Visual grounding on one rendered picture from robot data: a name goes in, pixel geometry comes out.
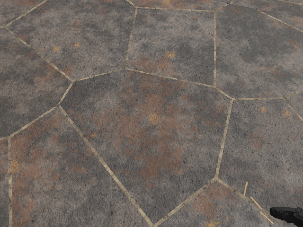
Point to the right robot hand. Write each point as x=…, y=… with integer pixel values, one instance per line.
x=288, y=214

